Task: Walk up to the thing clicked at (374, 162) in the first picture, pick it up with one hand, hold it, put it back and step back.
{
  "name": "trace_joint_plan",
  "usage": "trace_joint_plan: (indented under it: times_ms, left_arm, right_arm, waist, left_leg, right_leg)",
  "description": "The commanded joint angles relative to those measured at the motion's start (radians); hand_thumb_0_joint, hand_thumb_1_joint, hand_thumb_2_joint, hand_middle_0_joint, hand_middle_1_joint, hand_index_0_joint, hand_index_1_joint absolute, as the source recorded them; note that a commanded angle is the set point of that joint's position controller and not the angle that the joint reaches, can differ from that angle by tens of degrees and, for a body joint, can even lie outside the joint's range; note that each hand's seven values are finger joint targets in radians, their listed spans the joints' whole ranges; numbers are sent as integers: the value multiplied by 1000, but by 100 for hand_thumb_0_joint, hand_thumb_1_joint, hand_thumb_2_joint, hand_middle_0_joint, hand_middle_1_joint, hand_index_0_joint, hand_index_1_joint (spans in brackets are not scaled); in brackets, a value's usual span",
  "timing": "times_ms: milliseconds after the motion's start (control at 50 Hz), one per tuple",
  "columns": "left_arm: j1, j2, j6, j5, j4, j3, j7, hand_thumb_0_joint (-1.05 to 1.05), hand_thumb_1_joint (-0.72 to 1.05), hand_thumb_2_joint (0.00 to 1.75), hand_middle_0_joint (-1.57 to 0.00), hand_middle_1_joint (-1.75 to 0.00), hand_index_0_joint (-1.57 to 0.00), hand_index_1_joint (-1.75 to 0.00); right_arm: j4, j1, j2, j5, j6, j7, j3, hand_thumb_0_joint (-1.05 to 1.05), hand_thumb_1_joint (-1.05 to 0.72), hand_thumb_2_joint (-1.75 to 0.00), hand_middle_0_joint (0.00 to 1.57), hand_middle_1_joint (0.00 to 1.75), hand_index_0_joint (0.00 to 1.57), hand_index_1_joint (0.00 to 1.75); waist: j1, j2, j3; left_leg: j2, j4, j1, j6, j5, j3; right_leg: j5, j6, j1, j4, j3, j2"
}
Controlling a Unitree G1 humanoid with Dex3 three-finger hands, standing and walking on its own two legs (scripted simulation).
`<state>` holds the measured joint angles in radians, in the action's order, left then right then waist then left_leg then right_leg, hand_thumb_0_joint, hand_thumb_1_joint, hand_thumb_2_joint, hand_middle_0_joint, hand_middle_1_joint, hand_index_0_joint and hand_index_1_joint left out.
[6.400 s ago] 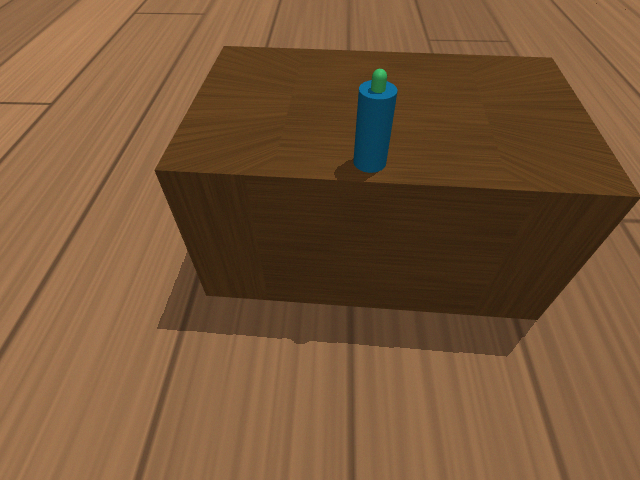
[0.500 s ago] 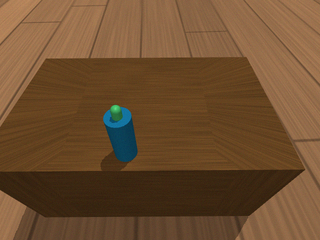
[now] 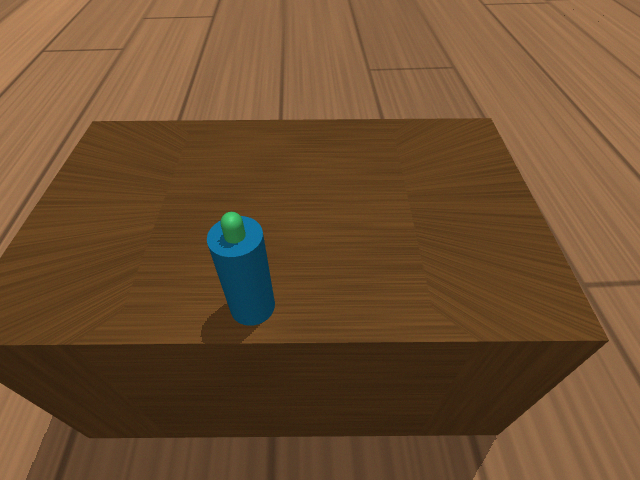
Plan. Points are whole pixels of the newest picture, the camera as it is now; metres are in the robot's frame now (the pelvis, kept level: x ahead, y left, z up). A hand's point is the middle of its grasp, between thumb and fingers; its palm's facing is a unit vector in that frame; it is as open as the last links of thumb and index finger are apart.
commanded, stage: stand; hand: left
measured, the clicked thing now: (242, 266) +0.46 +0.15 -0.06
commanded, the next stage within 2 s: go down in 0.56 s
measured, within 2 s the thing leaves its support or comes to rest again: neither
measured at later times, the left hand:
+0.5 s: hand out of the picture +0.06 +0.26 -0.16, palm faces -0.02 -0.94 -0.35, open 7.4 cm
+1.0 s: hand (157, 470) +0.17 +0.25 -0.15, palm faces +0.04 -0.95 -0.32, open 13.2 cm
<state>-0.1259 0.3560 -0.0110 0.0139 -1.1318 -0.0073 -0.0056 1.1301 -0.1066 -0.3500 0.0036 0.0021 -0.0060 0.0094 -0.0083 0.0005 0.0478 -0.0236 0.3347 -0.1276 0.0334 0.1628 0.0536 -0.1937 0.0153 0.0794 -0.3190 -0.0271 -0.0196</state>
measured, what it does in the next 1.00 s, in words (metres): stands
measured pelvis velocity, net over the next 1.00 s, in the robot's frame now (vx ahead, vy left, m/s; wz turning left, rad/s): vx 0.00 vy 0.00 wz -0.02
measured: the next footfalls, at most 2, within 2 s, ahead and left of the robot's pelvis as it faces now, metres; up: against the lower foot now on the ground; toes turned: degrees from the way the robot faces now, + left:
none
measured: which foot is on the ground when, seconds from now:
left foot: down 0.00-1.00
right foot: down 0.00-1.00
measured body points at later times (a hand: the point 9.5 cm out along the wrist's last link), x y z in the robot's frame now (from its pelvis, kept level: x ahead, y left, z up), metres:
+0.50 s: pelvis +0.00 +0.00 +0.00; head +0.01 +0.00 +0.45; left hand +0.06 +0.30 -0.13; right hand +0.07 -0.30 -0.13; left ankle +0.02 +0.14 -0.75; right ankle -0.01 -0.13 -0.75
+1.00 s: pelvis +0.00 +0.00 -0.02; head +0.04 +0.00 +0.43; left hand +0.17 +0.30 -0.12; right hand +0.16 -0.29 -0.11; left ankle +0.02 +0.14 -0.75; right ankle -0.01 -0.13 -0.75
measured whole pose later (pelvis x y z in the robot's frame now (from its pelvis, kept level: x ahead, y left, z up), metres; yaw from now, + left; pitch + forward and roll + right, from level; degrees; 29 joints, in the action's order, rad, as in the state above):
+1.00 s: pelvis +0.00 +0.00 -0.02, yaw -1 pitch +5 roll +0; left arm -0.02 0.33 0.20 -0.01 -0.83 -0.11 -0.02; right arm 0.77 -0.09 -0.29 -0.06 0.08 0.02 -0.11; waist 0.01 -0.01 -0.02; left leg -0.02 0.56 -0.39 0.03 0.27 0.03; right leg -0.30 0.02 0.36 -0.56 0.00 -0.02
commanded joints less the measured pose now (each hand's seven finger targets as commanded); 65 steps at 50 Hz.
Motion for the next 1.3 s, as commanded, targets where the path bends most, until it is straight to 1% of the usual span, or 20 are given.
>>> trace_joint_plan:
  times_ms: [0,120,400,620,640,660,680,700,720,740,760,800,840,880,920,960,1040,1120,1220,1280]
  left_arm:
    - [41,220,-18,-4,59,-37,13,0,90,90,-20,-30,-20,-30]
    - [25,213,-16,-1,55,-35,10,0,90,90,-20,-30,-20,-30]
    - [30,221,-20,-6,65,-35,12,0,90,90,-20,-30,-20,-30]
    - [23,214,-19,-6,61,-34,13,0,90,90,-20,-30,-20,-30]
    - [22,218,-19,-7,62,-35,13,0,82,82,-12,-22,-12,-22]
    - [373,16,-103,-85,413,0,18,0,74,74,-4,-14,-4,-14]
    - [353,105,-143,-116,493,-14,43,0,66,66,-5,-6,-3,-6]
    - [256,190,-77,-83,313,-65,52,0,58,58,-5,-1,-2,-4]
    - [180,229,-32,-78,229,-98,46,0,50,50,-4,-4,-2,-7]
    - [117,204,12,-73,181,-97,35,0,42,42,-4,-5,-1,-9]
    - [161,222,21,-67,231,-99,38,0,34,34,-4,-4,-2,-6]
    - [228,236,43,-44,308,-116,38,0,25,25,-5,-4,-3,-6]
    - [63,210,114,-8,203,-161,13,0,10,19,-6,-4,-5,-6]
    - [81,185,157,-8,308,-152,1,0,1,12,-6,-4,-7,-3]
    - [92,191,216,-14,400,-156,-3,0,-10,9,-6,-4,-7,-3]
    - [91,141,261,-21,393,-133,-15,0,-18,6,-6,-4,-7,-3]
    - [106,189,291,-12,501,-167,-28,0,-35,7,-6,-5,-7,-5]
    - [119,206,290,-1,646,-186,-20,0,-56,5,-6,-9,-8,-8]
    - [43,151,298,0,690,-182,-1,0,-61,5,-7,-10,-7,-9]
    - [0,169,320,-7,750,-202,-1,0,-61,4,-6,-9,-7,-8]
  right_arm:
    - [-60,31,-214,4,22,14,-37,0,-90,-90,20,30,20,30]
    - [-56,33,-221,4,22,13,-40,0,-90,-90,20,30,20,30]
    - [-52,21,-220,4,25,12,-39,0,-90,-90,20,30,20,30]
    - [-55,20,-219,3,22,13,-40,0,-90,-90,20,30,20,30]
    - [-56,19,-213,3,22,13,-39,0,-82,-82,12,22,12,22]
    - [-406,370,-45,-94,142,31,-22,0,-74,-74,5,14,5,14]
    - [-446,337,-76,-106,163,46,-16,0,-66,-66,5,6,5,6]
    - [-305,216,-172,-84,148,63,-66,0,-58,-58,5,5,5,5]
    - [-231,167,-193,-83,125,66,-99,0,-50,-50,5,5,5,5]
    - [-202,183,-187,-88,117,70,-125,0,-42,-42,5,5,5,5]
    - [-256,197,-194,-86,128,79,-132,0,-34,-34,5,5,5,5]
    - [-342,171,-201,-70,142,81,-152,0,-19,-24,5,5,5,5]
    - [-264,-76,-163,-48,114,60,-206,0,-9,-20,5,5,5,5]
    - [-476,22,-191,-48,121,49,-216,0,1,-17,5,5,5,5]
    - [-452,-31,-111,-62,95,40,-172,0,13,-14,5,5,5,5]
    - [-471,7,-81,-66,84,29,-156,0,23,-12,5,5,5,5]
    - [-532,7,-109,-56,89,24,-186,0,38,-8,5,5,5,5]
    - [-645,21,-139,-46,104,37,-198,0,46,-6,5,5,5,5]
    - [-619,-19,-88,-33,133,61,-189,0,51,-5,5,5,5,5]
    - [-653,-43,-106,-28,134,68,-201,0,49,-5,5,5,5,5]
  waist:
    - [8,-14,-50]
    - [5,-18,-33]
    - [7,-13,-67]
    - [5,-16,-62]
    - [6,-11,-52]
    - [52,-49,-104]
    - [7,-21,-121]
    - [63,-57,-19]
    - [28,-45,-1]
    - [23,-18,-39]
    - [14,-7,-149]
    - [26,2,-298]
    - [49,2,-225]
    - [41,43,-387]
    - [17,-29,-289]
    - [17,-10,-214]
    - [13,-13,-209]
    - [17,-16,-317]
    - [14,-45,-321]
    - [19,-38,-340]
  left_leg:
    - [-92,-48,-9,-45,-112,63]
    - [-95,-62,-17,-46,-44,71]
    - [-95,-46,-1,-42,-142,67]
    - [-96,-40,-4,-46,-138,67]
    - [-91,-45,-7,-43,-136,64]
    - [35,48,-77,-26,-20,-80]
    - [32,8,-28,-28,56,-68]
    - [43,23,-79,-28,110,-87]
    - [36,62,-125,-24,88,-84]
    - [33,93,-144,-24,30,-79]
    - [28,127,-126,-28,-27,-75]
    - [32,171,-124,-37,-90,-68]
    - [38,203,-182,-41,-87,-72]
    - [41,198,-108,-40,-150,-68]
    - [49,170,-131,-35,-127,-78]
    - [52,194,-194,-35,-84,-83]
    - [45,234,-265,-39,21,-84]
    - [27,266,-220,-33,-92,-63]
    - [26,327,-240,-32,-131,-62]
    - [24,336,-241,-30,-135,-58]
  right_leg:
    - [94,-30,7,60,87,-114]
    - [27,-31,26,65,88,-111]
    - [110,-30,4,54,88,-115]
    - [113,-32,-1,54,88,-117]
    - [106,-32,8,53,86,-114]
    - [53,-18,172,-37,-4,3]
    - [-20,-22,107,-21,-9,1]
    - [-59,-21,185,-10,4,-1]
    - [-54,-21,196,-47,-8,8]
    - [0,-27,197,-86,-11,21]
    - [68,-23,170,-114,-2,18]
    - [146,-15,141,-162,0,22]
    - [147,-20,231,-193,-2,29]
    - [199,-16,144,-196,-2,31]
    - [156,-18,193,-173,-3,23]
    - [109,-16,257,-187,-6,20]
    - [5,-18,300,-219,-6,21]
    - [102,-18,269,-268,-5,26]
    - [150,-15,295,-320,5,14]
    - [151,-13,290,-329,-5,19]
